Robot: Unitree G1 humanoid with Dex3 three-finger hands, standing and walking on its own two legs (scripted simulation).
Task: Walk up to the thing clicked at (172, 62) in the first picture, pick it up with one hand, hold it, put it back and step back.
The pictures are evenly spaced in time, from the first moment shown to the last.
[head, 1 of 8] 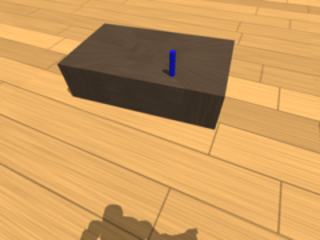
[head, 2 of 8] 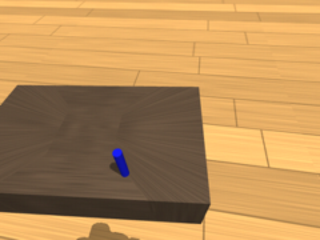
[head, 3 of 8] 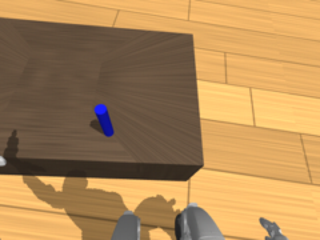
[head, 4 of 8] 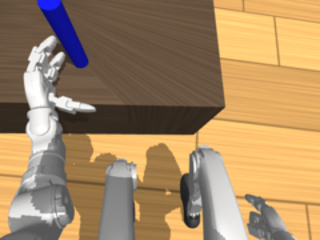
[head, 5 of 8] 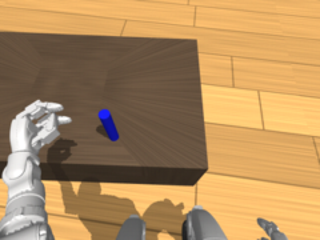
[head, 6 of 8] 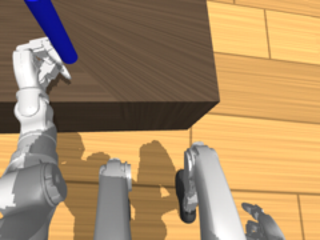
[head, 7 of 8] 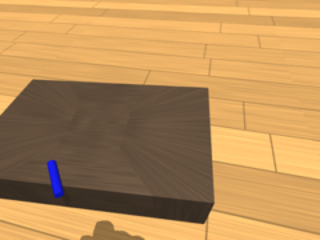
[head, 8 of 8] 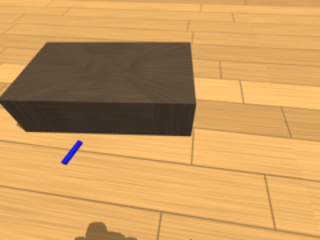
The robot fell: no
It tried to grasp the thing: yes
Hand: left
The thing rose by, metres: 0.00
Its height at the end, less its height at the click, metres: -0.44
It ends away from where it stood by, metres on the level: 0.57
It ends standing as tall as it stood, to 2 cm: no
